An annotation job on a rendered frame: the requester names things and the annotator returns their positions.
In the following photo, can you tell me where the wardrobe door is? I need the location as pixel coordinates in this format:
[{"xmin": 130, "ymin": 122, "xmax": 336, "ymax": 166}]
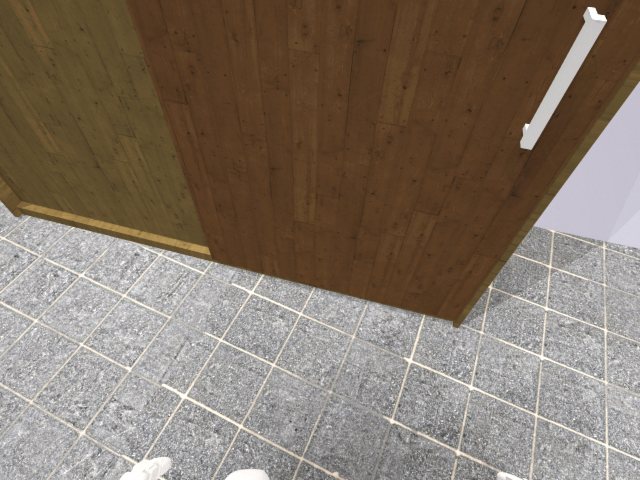
[
  {"xmin": 0, "ymin": 0, "xmax": 208, "ymax": 247},
  {"xmin": 126, "ymin": 0, "xmax": 640, "ymax": 320}
]

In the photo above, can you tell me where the handle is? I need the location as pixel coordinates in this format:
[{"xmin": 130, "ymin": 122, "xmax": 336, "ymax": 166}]
[{"xmin": 520, "ymin": 7, "xmax": 607, "ymax": 150}]

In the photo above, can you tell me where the robot left hand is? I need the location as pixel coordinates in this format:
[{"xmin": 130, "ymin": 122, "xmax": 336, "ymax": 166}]
[{"xmin": 120, "ymin": 457, "xmax": 171, "ymax": 480}]

